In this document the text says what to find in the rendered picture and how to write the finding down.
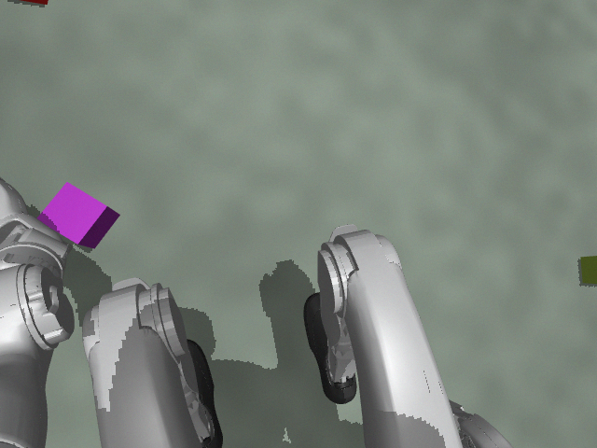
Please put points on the left robot hand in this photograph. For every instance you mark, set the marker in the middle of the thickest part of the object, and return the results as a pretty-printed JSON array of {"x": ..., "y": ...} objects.
[{"x": 11, "y": 203}]

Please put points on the right robot foot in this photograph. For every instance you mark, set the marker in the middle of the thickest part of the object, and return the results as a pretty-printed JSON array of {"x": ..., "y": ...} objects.
[{"x": 338, "y": 392}]

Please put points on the left robot foot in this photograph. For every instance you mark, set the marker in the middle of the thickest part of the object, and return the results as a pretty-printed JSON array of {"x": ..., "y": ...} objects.
[{"x": 206, "y": 394}]

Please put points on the left robot arm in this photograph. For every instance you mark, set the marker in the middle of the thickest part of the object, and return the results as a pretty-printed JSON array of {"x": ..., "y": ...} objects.
[{"x": 35, "y": 316}]

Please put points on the right robot hand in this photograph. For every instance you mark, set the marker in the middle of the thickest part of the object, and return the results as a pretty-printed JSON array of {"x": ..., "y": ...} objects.
[{"x": 475, "y": 431}]

